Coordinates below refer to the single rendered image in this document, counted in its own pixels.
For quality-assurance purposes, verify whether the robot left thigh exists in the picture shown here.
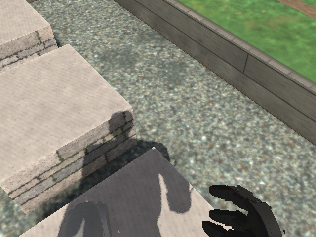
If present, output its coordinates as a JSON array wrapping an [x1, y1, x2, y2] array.
[[63, 200, 112, 237]]

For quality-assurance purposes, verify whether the robot right hand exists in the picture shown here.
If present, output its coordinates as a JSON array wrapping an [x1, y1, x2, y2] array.
[[201, 185, 285, 237]]

